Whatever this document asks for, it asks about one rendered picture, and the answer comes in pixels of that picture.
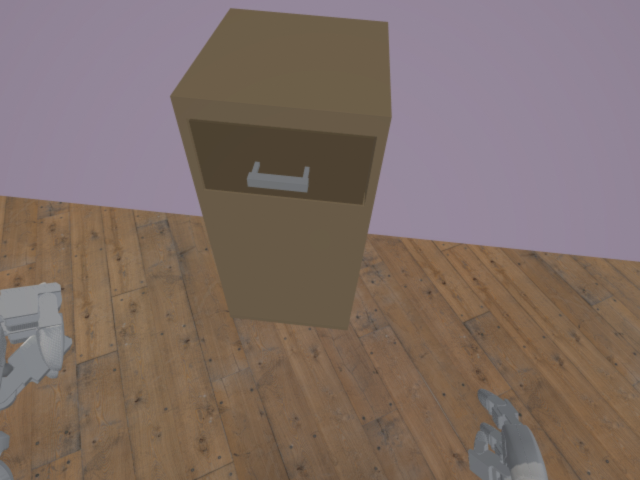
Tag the cabinet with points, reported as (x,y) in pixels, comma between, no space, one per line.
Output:
(281,259)

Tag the robot left hand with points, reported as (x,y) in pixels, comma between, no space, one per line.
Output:
(29,314)

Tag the robot right hand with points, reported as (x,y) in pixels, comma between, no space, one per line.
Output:
(517,455)

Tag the handle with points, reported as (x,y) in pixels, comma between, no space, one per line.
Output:
(279,182)

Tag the drawer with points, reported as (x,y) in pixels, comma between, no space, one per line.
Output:
(339,163)

